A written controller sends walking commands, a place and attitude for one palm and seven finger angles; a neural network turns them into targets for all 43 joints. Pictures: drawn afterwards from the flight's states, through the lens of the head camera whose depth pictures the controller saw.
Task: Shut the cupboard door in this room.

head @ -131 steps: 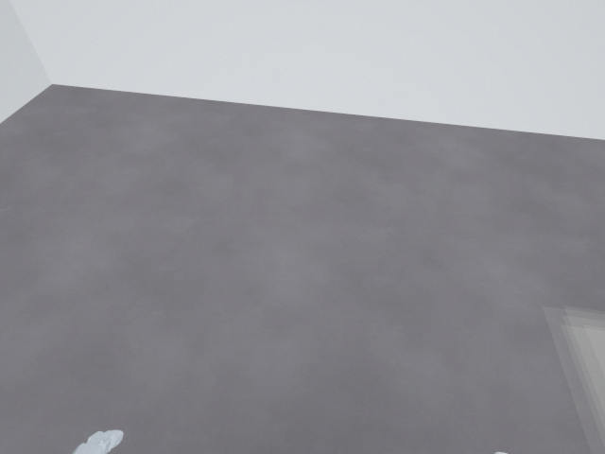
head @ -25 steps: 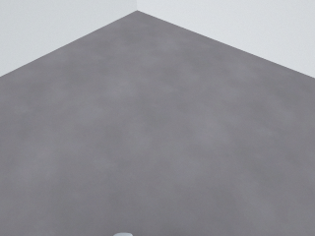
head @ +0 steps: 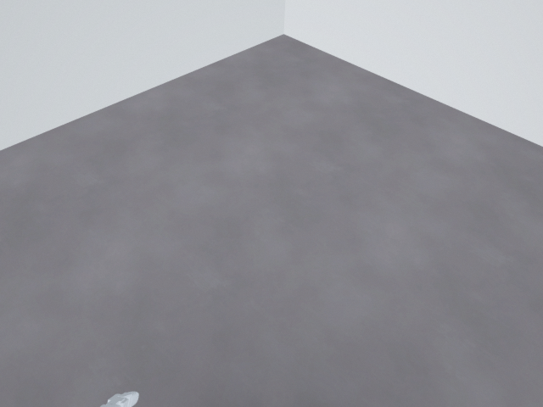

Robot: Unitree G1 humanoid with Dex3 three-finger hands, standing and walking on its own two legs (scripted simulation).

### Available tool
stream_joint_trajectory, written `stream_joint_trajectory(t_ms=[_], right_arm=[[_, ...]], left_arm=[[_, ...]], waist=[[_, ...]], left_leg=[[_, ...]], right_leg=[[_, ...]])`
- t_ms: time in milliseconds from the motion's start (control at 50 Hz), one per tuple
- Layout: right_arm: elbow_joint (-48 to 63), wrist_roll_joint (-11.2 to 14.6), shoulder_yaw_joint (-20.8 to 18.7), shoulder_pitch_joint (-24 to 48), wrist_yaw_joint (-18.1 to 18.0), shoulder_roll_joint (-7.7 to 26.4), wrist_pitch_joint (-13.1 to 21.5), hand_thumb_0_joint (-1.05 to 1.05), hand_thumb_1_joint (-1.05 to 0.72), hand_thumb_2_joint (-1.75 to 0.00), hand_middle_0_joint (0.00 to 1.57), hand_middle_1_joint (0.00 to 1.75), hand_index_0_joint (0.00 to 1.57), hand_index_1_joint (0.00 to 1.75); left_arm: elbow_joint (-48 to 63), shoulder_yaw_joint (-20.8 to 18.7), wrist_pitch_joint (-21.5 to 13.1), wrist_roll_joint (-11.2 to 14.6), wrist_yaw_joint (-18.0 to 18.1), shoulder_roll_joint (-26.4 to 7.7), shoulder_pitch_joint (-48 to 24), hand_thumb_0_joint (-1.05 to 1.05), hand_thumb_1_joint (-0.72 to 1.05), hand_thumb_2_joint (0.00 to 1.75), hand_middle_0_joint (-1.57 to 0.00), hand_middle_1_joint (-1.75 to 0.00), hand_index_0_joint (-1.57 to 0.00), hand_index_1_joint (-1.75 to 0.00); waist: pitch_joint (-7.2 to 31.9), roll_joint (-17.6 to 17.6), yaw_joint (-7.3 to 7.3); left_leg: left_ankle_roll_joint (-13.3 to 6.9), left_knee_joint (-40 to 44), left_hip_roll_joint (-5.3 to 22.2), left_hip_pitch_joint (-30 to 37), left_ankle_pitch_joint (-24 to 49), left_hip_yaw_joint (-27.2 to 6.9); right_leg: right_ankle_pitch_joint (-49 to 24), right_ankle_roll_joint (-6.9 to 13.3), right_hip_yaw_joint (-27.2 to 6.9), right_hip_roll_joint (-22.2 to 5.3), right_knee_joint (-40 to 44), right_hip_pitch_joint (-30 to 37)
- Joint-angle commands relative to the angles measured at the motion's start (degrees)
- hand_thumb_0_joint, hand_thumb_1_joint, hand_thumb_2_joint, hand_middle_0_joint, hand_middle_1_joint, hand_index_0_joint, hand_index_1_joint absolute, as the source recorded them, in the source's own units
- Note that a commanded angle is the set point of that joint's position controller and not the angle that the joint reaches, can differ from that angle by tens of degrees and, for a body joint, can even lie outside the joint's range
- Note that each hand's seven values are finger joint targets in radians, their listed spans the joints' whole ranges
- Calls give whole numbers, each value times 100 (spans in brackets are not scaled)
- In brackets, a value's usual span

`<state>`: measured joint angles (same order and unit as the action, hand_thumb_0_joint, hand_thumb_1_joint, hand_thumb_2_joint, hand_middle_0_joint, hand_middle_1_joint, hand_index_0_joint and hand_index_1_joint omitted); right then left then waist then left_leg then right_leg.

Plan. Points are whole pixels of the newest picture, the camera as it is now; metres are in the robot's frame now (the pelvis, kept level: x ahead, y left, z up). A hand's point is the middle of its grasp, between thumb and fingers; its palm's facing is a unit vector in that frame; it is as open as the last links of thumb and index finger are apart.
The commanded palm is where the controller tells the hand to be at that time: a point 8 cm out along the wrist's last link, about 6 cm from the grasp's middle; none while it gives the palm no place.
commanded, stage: turn or walk to find it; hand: left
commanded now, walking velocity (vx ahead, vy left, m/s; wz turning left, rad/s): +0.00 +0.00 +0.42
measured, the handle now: out of the picture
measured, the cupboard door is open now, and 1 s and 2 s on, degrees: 75 75 75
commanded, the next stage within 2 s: none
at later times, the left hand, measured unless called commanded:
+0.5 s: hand out of the picture -0.05 +0.16 -0.17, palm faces +0.29 -0.93 -0.23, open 7.4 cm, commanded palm none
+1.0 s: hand out of the picture -0.07 +0.22 -0.16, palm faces +0.44 -0.86 -0.26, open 7.4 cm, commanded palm none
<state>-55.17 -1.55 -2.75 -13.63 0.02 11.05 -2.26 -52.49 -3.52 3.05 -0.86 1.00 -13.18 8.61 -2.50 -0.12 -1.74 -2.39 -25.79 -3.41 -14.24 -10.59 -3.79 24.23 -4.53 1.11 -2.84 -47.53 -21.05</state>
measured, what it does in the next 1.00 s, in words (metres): steps on the spot, turning left: right foot, then left foot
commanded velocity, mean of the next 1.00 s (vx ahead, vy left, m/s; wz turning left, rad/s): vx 0.00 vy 0.00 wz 0.42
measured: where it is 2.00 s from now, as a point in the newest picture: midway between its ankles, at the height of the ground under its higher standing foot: outside the picture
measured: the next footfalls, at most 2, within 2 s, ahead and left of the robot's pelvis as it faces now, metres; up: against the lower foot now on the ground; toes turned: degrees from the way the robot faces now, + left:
right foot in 0.10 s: +0.03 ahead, -0.13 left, +0.00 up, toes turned +0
left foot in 0.58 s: -0.06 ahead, +0.11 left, +0.00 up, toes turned +22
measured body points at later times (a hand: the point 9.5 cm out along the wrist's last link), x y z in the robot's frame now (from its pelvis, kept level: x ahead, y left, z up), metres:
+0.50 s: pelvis -0.04 -0.03 +0.00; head -0.01 -0.03 +0.45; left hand -0.06 +0.21 -0.15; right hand +0.06 -0.28 -0.15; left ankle -0.10 +0.10 -0.70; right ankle -0.01 -0.13 -0.74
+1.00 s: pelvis -0.07 -0.01 +0.00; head -0.05 +0.00 +0.45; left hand -0.10 +0.26 -0.14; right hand +0.09 -0.21 -0.15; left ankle -0.10 +0.09 -0.74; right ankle -0.02 -0.14 -0.70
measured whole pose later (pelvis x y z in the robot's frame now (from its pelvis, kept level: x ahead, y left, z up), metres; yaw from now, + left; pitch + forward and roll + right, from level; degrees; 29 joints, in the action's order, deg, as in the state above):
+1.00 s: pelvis -0.07 -0.01 +0.00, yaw +25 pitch +0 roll +0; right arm -54.9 -1.5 -2.5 -11.9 -0.1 10.8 -2.0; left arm -53.7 -3.5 3.0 -0.8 1.0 -13.2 9.7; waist -2.9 -0.1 -0.9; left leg -1.9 -26.1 -2.6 -13.4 -12.2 -2.5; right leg 24.8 -4.9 1.7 -3.5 -47.7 -21.2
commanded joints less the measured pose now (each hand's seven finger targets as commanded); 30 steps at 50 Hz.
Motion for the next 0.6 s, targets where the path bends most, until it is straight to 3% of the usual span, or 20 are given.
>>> stream_joint_trajectory(t_ms=[0,20,40,60,80,100,120,160,200,340,440,480,520,540,560,580], right_arm=[[430,-8,-341,13,-72,1166,95,0,-90,-90,20,30,20,30],[451,10,-345,85,-61,1163,87,0,-90,-90,20,30,20,30],[466,50,-336,98,-42,1047,82,0,-90,-90,20,30,20,30],[499,106,-296,-23,-5,723,78,0,-90,-90,20,30,20,30],[644,66,-276,-38,-26,515,75,0,-90,-90,20,30,20,30],[591,0,-361,15,-25,829,22,0,-90,-90,20,30,20,30],[445,-14,-380,-75,22,852,-69,0,-90,-90,20,30,20,30],[192,-5,-384,-356,81,754,-133,0,-90,-90,20,30,20,30],[72,-4,-349,-512,94,626,-141,0,-90,-90,20,30,20,30],[132,4,-287,60,74,598,-158,0,-90,-90,20,30,20,30],[248,83,-164,448,57,450,-42,0,-90,-90,20,30,20,30],[233,114,-143,316,34,421,10,0,-90,-90,20,30,20,30],[163,109,-144,14,19,488,50,0,-90,-90,20,30,20,30],[116,104,-171,-186,24,648,91,0,-90,-90,20,30,20,30],[139,66,-265,-302,13,1104,150,0,-90,-90,20,30,20,30],[145,54,-363,-464,-28,1548,132,0,-90,-90,20,30,20,30]], left_arm=[[420,-105,-157,52,69,-367,371,0,90,90,-20,-30,-20,-30],[368,-116,-187,55,76,-379,567,0,90,90,-20,-30,-20,-30],[325,-142,-230,38,93,-503,751,0,90,90,-20,-30,-20,-30],[340,-213,-299,-43,132,-932,865,0,90,90,-20,-30,-20,-30],[431,-275,-302,-81,140,-1330,804,0,90,90,-20,-30,-20,-30],[530,-221,-261,-23,143,-1236,631,0,90,90,-20,-30,-20,-30],[602,-211,-303,-16,157,-962,210,0,90,90,-20,-30,-20,-30],[678,-104,-297,7,134,-702,-205,0,90,90,-20,-30,-20,-30],[606,-57,-366,11,115,-562,-26,0,90,90,-20,-30,-20,-30],[261,-104,-364,-37,129,-679,767,0,90,90,-20,-30,-20,-30],[66,-200,-339,-106,123,-916,1036,0,90,90,-20,-30,-20,-30],[14,-232,-320,-111,113,-1004,1003,0,90,90,-20,-30,-20,-30],[-24,-236,-291,-67,95,-1007,854,0,90,90,-20,-30,-20,-30],[-7,-222,-255,-18,81,-915,786,0,90,90,-20,-30,-20,-30],[96,-180,-214,18,59,-629,856,0,90,90,-20,-30,-20,-30],[313,-67,-175,0,38,-312,629,0,90,90,-20,-30,-20,-30]], waist=[[408,812,140],[485,753,260],[532,413,349],[630,-693,392],[386,-1892,393],[330,-1204,366],[114,-1336,163],[-219,-797,-99],[-150,-735,-93],[-59,-794,287],[330,-1008,484],[494,-1035,425],[602,-974,204],[681,-581,52],[824,677,-10],[590,1873,-121]], left_leg=[[-721,563,1416,-48,1268,-1816],[-576,376,1263,-275,1067,-1708],[-328,89,1016,-751,540,-1514],[54,-864,466,-1640,-567,-913],[406,-2258,-200,-2263,-2045,11],[364,-3209,85,-1912,-2071,-202],[361,-3665,234,-1770,-1649,-315],[440,-4254,329,-1665,-1051,-68],[552,-4432,346,-1743,-702,105],[692,-3719,586,-1837,-1019,262],[615,-2043,557,-1128,-1677,654],[545,-1360,475,-689,-1557,818],[483,-400,425,50,-648,924],[403,269,557,690,53,767],[53,697,1559,1442,931,-489],[-600,809,2617,1421,2705,-1708]], right_leg=[[-281,133,-17,176,1121,623],[-729,141,19,170,1753,1063],[-1212,171,-51,15,2538,1731],[-904,460,-1091,-1038,3229,2464],[-1252,1061,-2386,-2351,3445,2095],[-1149,1310,-2005,-2420,3435,1223],[-505,1211,-1632,-1993,3656,683],[-674,974,-912,-1462,3539,352],[-1337,944,-363,-1225,3345,700],[-1613,1199,-355,-1570,3225,1378],[-3177,1380,-164,-1777,2650,1752],[-3659,1302,-36,-1798,2336,1755],[-3393,971,303,-1649,1955,1416],[-2841,693,568,-1477,1500,941],[-1315,327,872,-923,482,-118],[1161,22,805,-367,-546,-1158]])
